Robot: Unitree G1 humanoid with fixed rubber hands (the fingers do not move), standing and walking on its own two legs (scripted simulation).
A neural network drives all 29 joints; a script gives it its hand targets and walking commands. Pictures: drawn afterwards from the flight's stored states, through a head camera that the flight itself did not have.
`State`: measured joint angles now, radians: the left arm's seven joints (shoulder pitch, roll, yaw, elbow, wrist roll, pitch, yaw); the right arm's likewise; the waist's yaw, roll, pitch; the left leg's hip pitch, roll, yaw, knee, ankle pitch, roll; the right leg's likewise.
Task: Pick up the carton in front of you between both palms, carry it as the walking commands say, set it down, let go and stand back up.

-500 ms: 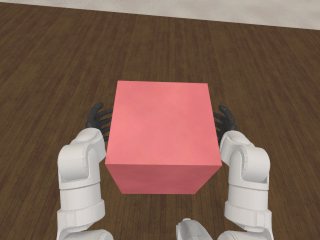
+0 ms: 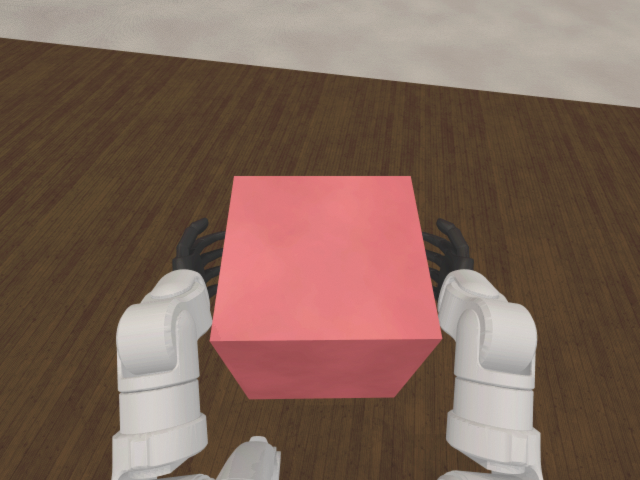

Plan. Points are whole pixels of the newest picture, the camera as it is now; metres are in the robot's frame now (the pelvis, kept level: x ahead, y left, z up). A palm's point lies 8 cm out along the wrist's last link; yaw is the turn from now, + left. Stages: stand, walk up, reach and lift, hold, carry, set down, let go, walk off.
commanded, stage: carry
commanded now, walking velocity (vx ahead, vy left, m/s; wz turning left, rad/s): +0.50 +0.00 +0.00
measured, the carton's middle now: (322, 298) +0.35 +0.02 +0.01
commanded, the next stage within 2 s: none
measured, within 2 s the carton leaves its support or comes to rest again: neither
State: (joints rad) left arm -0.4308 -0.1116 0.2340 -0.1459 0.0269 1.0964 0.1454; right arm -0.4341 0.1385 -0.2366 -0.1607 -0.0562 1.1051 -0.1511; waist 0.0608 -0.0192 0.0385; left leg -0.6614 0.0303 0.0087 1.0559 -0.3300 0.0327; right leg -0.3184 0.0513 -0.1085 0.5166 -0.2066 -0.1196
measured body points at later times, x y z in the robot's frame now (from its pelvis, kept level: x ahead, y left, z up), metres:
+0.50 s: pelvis +0.31 +0.05 -0.03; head +0.36 +0.05 +0.42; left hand +0.66 +0.17 +0.04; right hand +0.64 -0.13 +0.05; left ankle +0.29 +0.08 -0.76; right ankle +0.36 -0.11 -0.70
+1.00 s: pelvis +0.61 +0.00 -0.06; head +0.66 -0.01 +0.38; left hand +0.94 +0.16 +0.01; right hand +0.96 -0.14 +0.00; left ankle +0.66 +0.15 -0.73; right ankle +0.60 -0.04 -0.79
